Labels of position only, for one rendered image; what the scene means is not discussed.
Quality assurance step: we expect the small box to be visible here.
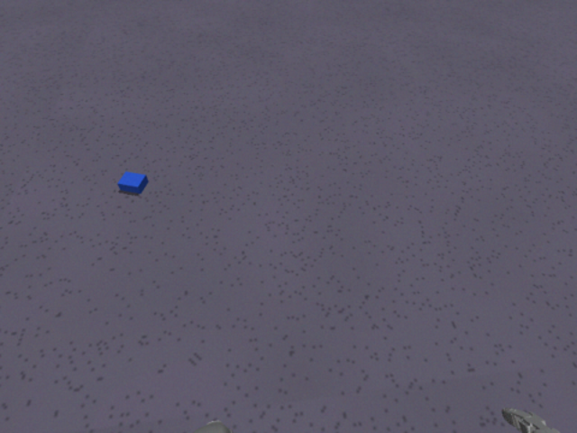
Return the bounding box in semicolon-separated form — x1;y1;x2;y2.
117;171;149;194

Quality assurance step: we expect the right robot hand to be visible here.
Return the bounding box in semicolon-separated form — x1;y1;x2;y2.
502;408;560;433

